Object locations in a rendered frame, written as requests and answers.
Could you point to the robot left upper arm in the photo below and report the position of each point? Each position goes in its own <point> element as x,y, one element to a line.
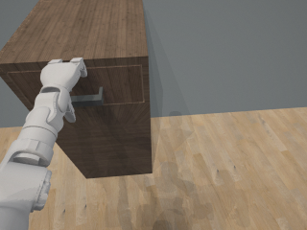
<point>24,188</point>

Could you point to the drawer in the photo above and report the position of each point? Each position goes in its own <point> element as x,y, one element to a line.
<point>121,83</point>

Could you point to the robot left hand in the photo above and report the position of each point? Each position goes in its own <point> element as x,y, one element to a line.
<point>65,74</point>

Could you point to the robot left forearm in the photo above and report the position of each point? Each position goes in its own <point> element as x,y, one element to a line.
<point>35,142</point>

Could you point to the handle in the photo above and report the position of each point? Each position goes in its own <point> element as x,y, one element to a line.
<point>88,100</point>

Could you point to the cabinet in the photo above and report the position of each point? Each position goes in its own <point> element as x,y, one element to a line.
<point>113,139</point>

